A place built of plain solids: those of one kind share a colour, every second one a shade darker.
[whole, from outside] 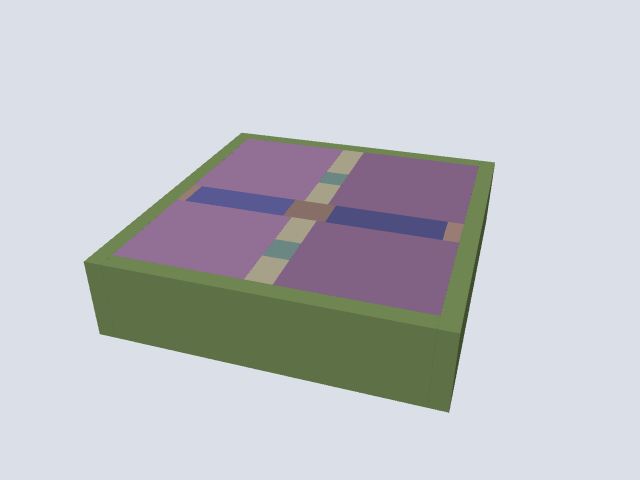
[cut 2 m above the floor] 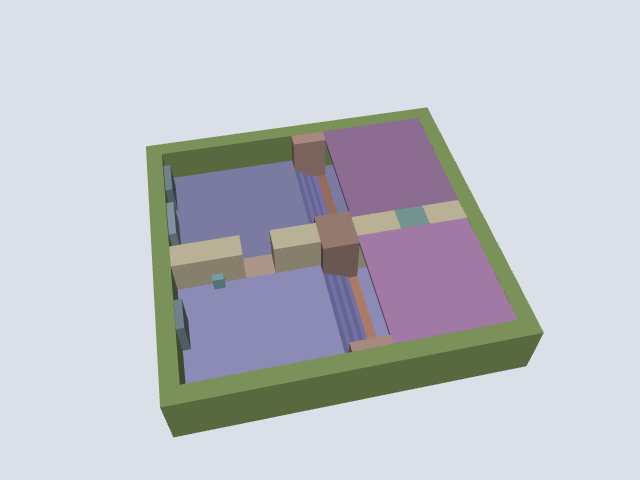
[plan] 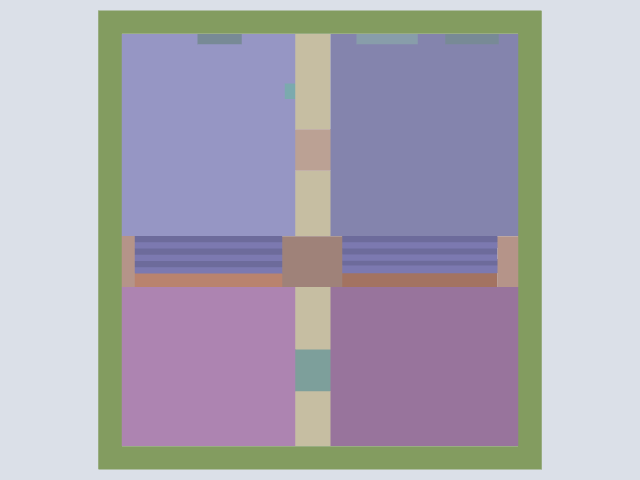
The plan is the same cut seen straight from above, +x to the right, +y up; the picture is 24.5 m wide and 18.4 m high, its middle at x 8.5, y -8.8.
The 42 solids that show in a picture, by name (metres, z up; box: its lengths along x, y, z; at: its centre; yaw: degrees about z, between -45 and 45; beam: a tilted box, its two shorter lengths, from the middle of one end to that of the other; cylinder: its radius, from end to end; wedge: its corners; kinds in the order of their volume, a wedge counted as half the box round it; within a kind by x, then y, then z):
{
 "wall_out_1": {"box": [0.9, 17.6, 4.18], "at": [0.45, -8.8, 0.91]},
 "wall_out_2": {"box": [15.2, 0.9, 4.18], "at": [8.5, -17.15, 0.91]},
 "wall_out_3": {"box": [15.2, 0.9, 4.18], "at": [8.5, -0.45, 0.91]},
 "wall_out_4": {"box": [0.9, 17.6, 4.18], "at": [16.55, -8.8, 0.91]},
 "floor_1": {"box": [6.65, 6.1, 0.3], "at": [4.22, -13.65, -1.03]},
 "floor_2": {"box": [6.65, 7.75, 1.18], "at": [4.22, -4.77, -0.59]},
 "floor_3": {"box": [7.2, 6.1, 0.3], "at": [12.5, -13.65, -1.03]},
 "floor_4": {"box": [7.2, 7.75, 1.18], "at": [12.5, -4.77, -0.59]},
 "ceil_1": {"box": [6.65, 6.1, 1.18], "at": [4.22, -13.65, 2.41]},
 "ceil_2": {"box": [6.65, 7.75, 0.3], "at": [4.22, -4.78, 2.85]},
 "ceil_3": {"box": [7.2, 6.1, 1.18], "at": [12.5, -13.65, 2.41]},
 "ceil_4": {"box": [7.2, 7.75, 0.3], "at": [12.5, -4.78, 2.85]},
 "wall_column_1": {"box": [1.35, 2.1, 4.18], "at": [8.22, -15.65, 0.91]},
 "wall_column_2": {"box": [1.35, 2.4, 4.18], "at": [8.22, -11.8, 0.91]},
 "wall_column_3": {"box": [1.35, 2.5, 4.18], "at": [8.22, -7.4, 0.91]},
 "wall_column_4": {"box": [1.35, 3.65, 4.18], "at": [8.22, -2.73, 0.91]},
 "wall_row_1": {"box": [0.5, 1.95, 4.18], "at": [1.15, -9.62, 0.91]},
 "wall_row_2": {"box": [2.3, 1.95, 4.18], "at": [8.2, -9.62, 0.91]},
 "wall_row_3": {"box": [0.8, 1.95, 4.18], "at": [15.7, -9.62, 0.91]},
 "ceil_pass_1": {"box": [5.65, 1.95, 0.75], "at": [4.22, -9.62, 2.62]},
 "ceil_pass_2": {"box": [5.95, 1.95, 0.75], "at": [12.32, -9.62, 2.62]},
 "floor_stair_1": {"box": [5.65, 0.3, 0.43], "at": [4.22, -9.93, -0.97]},
 "floor_stair_2": {"box": [5.65, 0.3, 0.55], "at": [4.22, -9.7, -0.91]},
 "floor_stair_3": {"box": [5.65, 0.3, 0.68], "at": [4.22, -9.46, -0.84]},
 "floor_stair_4": {"box": [5.65, 0.3, 0.8], "at": [4.22, -9.22, -0.78]},
 "floor_stair_5": {"box": [5.65, 0.3, 0.93], "at": [4.22, -8.98, -0.72]},
 "floor_stair_6": {"box": [5.65, 0.3, 1.06], "at": [4.22, -8.74, -0.65]},
 "floor_stair_7": {"box": [5.95, 0.3, 0.3], "at": [12.32, -9.92, -1.03]},
 "floor_stair_8": {"box": [5.95, 0.3, 0.3], "at": [12.32, -9.69, -1.03]},
 "floor_stair_9": {"box": [5.95, 0.3, 0.47], "at": [12.32, -9.45, -0.95]},
 "floor_stair_10": {"box": [5.95, 0.3, 0.64], "at": [12.32, -9.21, -0.86]},
 "floor_stair_11": {"box": [5.95, 0.3, 0.82], "at": [12.32, -8.98, -0.77]},
 "floor_stair_12": {"box": [5.95, 0.3, 1.0], "at": [12.32, -8.74, -0.68]},
 "wall_lintel_1": {"box": [1.35, 1.6, 1.78], "at": [8.22, -13.8, 2.11]},
 "wall_lintel_2": {"box": [1.35, 1.6, 0.9], "at": [8.22, -5.35, 2.55]},
 "rack_1": {"box": [1.7, 0.4, 1.96], "at": [4.65, -1.1, 0.98]},
 "rack_2": {"box": [2.35, 0.4, 1.8], "at": [11.07, -1.1, 0.9]},
 "rack_3": {"box": [2.05, 0.4, 1.75], "at": [14.32, -1.1, 0.88]},
 "floor_door_1": {"box": [1.35, 1.6, 1.18], "at": [8.22, -5.35, -0.59]},
 "floor_land_1": {"box": [5.65, 0.58, 0.3], "at": [4.22, -10.31, -1.03]},
 "floor_land_2": {"box": [5.95, 0.59, 0.3], "at": [12.32, -10.31, -1.03]},
 "cases_1": {"box": [0.4, 0.6, 0.78], "at": [7.35, -3.1, 0.39]}
}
